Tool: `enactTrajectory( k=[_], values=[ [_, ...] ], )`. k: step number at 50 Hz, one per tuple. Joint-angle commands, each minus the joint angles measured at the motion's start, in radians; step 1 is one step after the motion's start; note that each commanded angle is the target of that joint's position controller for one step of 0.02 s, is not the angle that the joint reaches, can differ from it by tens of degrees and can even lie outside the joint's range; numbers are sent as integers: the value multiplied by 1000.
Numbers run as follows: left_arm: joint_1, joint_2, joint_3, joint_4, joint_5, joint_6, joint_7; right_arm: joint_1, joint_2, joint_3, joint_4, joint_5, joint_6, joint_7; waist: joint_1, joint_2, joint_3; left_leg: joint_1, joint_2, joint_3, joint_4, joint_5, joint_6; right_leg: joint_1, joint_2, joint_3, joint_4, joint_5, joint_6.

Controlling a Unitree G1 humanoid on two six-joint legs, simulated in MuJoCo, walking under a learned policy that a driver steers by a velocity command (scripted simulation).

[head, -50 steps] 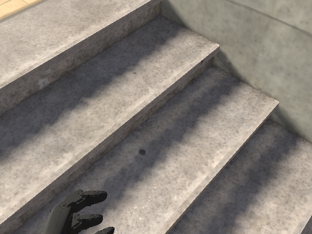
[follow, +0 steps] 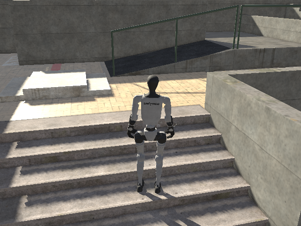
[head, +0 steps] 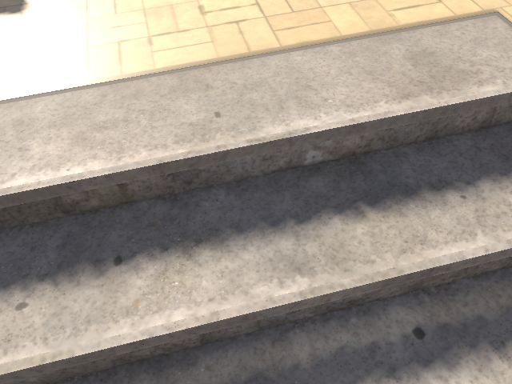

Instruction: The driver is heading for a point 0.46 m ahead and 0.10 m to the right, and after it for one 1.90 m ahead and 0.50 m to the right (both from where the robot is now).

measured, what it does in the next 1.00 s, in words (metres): climbs, turning right: left foot 0.14 m higher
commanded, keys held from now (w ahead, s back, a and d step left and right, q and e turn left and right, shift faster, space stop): w+e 1.00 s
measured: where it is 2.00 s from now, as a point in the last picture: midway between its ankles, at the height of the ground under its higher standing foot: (379, 219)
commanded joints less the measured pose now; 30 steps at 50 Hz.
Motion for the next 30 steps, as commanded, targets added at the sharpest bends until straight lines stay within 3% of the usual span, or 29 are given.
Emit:
enactTrajectory(
  k=[1, 3, 4, 5, 8, 11, 12, 15, 17, 19, 20, 21, 22, 23, 24, 25, 26, 27, 28, 29, 30],
  values=[
    [19, 152, 48, -61, 5, -31, -13, 25, -120, -43, -42, -8, -11, 17, 15, -239, 49, -136, 30, 52, 269, -104, -18, 20, -309, 528, -415, -385, -165],
    [77, 219, 80, -34, -3, -33, -12, -7, -114, -54, -46, -34, -22, 30, 27, -164, 78, -311, 32, 55, 587, -99, -32, 78, -290, 537, -389, -404, -206],
    [91, 228, 89, -20, -7, -38, -18, 5, -89, -46, -32, -34, -29, 39, 21, -139, 69, -373, 33, 54, 707, -54, -30, 99, -260, 506, -371, -402, -202],
    [111, 221, 93, -7, -4, -49, -21, -2, -72, -42, -34, -32, -37, 46, 27, -115, 60, -420, 34, 61, 774, -18, -29, 119, -237, 482, -354, -381, -195],
    [185, 159, 87, 44, -8, -75, -21, -52, -28, -25, -52, -36, -54, 55, 55, -123, 14, -581, 38, 63, 999, 47, -20, 191, -199, 492, -303, -305, -223],
    [261, 144, 86, 89, -14, -90, -12, -128, 2, 2, -93, -43, -63, 66, 73, -116, 7, -713, 53, 58, 1034, 81, -21, 227, -196, 534, -285, -260, -236],
    [289, 146, 87, 105, -11, -94, -10, -144, 13, 9, -100, -41, -59, 62, 82, -149, -7, -752, 47, 70, 1117, 57, -17, 231, -195, 551, -277, -251, -256],
    [317, 164, 90, 127, -18, -111, -1, -213, 1, 25, -148, -41, -55, 53, 81, -142, 12, -877, 84, 38, 1170, 42, -20, 215, -211, 608, -287, -278, -274],
    [326, 188, 96, 137, -14, -126, 2, -270, -1, 34, -191, -38, -54, 36, 85, -168, 15, -994, 98, 2, 1304, -12, -13, 236, -238, 676, -286, -304, -289],
    [321, 196, 98, 142, -8, -131, 7, -327, 4, 44, -235, -35, -53, 29, 81, -163, 39, -1063, 114, -29, 1383, -79, -7, 213, -243, 673, -294, -265, -284],
    [329, 188, 100, 156, -16, -128, 11, -358, 13, 50, -264, -41, -50, 25, 80, -151, 56, -1084, 130, -90, 1379, -133, 4, 188, -241, 682, -273, -252, -263],
    [325, 194, 99, 162, -18, -120, 10, -377, 23, 63, -287, -41, -45, 25, 70, -120, 50, -1047, 139, -55, 1255, -133, 0, 154, -197, 637, -295, -308, -233],
    [311, 195, 99, 162, -15, -117, 10, -406, 22, 67, -314, -37, -40, 26, 72, -137, 66, -985, 140, -14, 1191, -129, -5, 86, -175, 618, -333, -279, -222],
    [258, 218, 105, 132, -29, -104, 22, -393, 34, 80, -325, -30, -32, 35, 57, -132, 20, -713, 146, 37, 978, -182, 6, -47, -179, 585, -450, -179, -204],
    [188, 237, 112, 111, -26, -93, 24, -357, 25, 81, -328, -14, -23, 38, 24, -168, 25, -461, 142, 69, 796, -240, 11, -190, -154, 507, -491, -77, -176],
    [113, 262, 116, 74, -30, -87, 15, -247, 14, 68, -285, 11, -18, 39, -23, -194, -9, -196, 116, 149, 704, -298, 23, -296, -141, 408, -493, 124, -152],
    [110, 284, 124, 68, -33, -81, 4, -160, -7, 51, -256, 19, -14, 29, -41, -226, -34, -77, 88, 174, 680, -347, 33, -289, -151, 396, -443, 279, -146],
    [106, 282, 127, 65, -40, -86, -14, -10, -35, 28, -207, 25, -18, 16, -105, -203, -108, 72, 22, 190, 594, -273, 51, -228, -142, 372, -297, 581, -125],
    [81, 252, 125, 52, -36, -95, -33, 164, -108, -13, -148, 12, -39, 4, -195, -73, -176, 194, 37, 50, 404, -308, 71, -197, -77, 315, 67, 742, -85],
    [-39, 142, 102, -64, -53, -103, -51, 303, -291, -56, -111, -33, -52, 0, -260, 424, -231, 271, 297, -568, -135, -779, 83, -466, 80, 241, 547, 181, -10],
    [60, 86, 98, -82, 6, -105, -61, 170, -306, -62, -143, 14, -43, -4, -133, 469, -254, 177, 435, -1113, -505, -1125, 72, -574, 116, 349, 919, -58, -2]
  ],
)
Keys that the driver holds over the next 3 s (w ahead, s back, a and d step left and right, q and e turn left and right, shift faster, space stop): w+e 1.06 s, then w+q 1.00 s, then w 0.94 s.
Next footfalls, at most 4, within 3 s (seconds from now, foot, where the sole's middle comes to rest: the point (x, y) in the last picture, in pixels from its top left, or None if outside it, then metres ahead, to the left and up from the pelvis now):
0.56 left None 0.28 0.19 -0.63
1.16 right None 0.45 -0.12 -0.63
1.66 left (339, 232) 0.80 -0.15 -0.49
2.28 right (412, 79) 1.23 -0.41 -0.34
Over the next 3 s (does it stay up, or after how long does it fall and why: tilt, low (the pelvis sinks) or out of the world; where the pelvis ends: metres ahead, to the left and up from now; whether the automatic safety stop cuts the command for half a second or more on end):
stays up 1.45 -0.36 0.43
